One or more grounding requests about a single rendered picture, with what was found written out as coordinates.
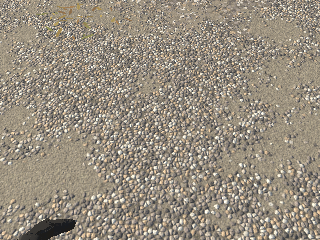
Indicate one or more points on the left robot hand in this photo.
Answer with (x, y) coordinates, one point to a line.
(49, 228)

